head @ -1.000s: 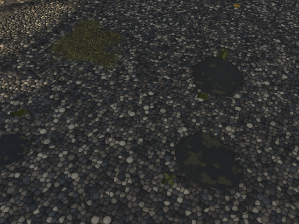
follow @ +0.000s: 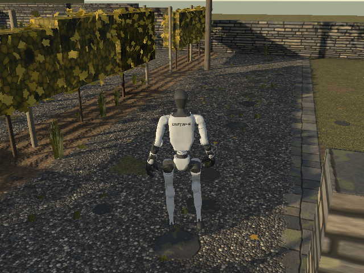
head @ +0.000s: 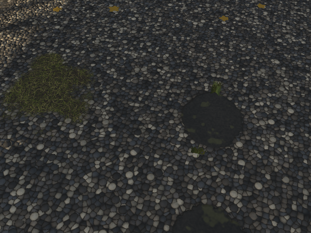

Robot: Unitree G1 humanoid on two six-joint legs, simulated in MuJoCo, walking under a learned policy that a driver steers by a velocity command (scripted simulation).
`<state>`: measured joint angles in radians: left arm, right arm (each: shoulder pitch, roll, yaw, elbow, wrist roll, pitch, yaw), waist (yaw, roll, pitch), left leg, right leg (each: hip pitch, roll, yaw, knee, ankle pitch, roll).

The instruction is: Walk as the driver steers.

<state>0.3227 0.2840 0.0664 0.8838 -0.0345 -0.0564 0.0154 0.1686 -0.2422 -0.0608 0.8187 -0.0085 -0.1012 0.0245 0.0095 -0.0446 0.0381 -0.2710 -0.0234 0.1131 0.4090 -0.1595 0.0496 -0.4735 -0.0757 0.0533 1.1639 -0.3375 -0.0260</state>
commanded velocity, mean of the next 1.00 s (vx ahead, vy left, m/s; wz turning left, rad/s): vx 0.50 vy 0.00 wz -0.47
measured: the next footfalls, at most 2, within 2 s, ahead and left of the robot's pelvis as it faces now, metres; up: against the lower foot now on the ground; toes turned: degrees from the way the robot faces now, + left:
right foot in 0.38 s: +0.35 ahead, -0.17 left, +0.00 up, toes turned -16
left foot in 0.86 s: +0.68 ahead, -0.07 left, +0.00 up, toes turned -29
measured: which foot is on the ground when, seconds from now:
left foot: down 0.00-0.38, up 0.40-0.84, down 0.86-1.00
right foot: up 0.00-0.36, down 0.38-0.88, up 0.90-1.00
